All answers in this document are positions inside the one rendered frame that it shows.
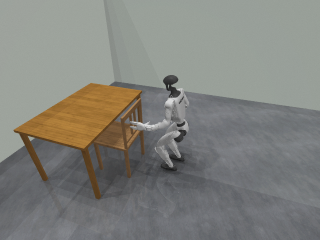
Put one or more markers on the table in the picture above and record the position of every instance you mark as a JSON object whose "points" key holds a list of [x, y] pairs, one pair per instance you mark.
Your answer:
{"points": [[77, 121]]}

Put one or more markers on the right robot shin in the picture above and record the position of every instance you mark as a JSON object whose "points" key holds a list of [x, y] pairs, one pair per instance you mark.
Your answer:
{"points": [[174, 148]]}

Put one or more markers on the robot left hand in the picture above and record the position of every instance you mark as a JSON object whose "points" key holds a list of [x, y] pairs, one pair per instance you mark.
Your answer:
{"points": [[139, 126]]}

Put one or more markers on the chair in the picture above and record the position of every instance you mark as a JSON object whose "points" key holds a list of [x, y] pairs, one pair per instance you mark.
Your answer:
{"points": [[120, 136]]}

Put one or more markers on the left robot upper arm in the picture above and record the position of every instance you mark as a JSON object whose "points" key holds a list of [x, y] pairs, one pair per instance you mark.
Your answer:
{"points": [[169, 105]]}

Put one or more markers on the robot left forearm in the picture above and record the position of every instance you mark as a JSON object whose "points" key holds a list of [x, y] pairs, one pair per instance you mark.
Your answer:
{"points": [[156, 126]]}

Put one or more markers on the left robot foot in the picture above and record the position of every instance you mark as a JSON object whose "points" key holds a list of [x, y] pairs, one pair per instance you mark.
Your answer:
{"points": [[166, 166]]}

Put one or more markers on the right robot upper arm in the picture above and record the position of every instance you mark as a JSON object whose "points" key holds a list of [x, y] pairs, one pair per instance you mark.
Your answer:
{"points": [[186, 102]]}

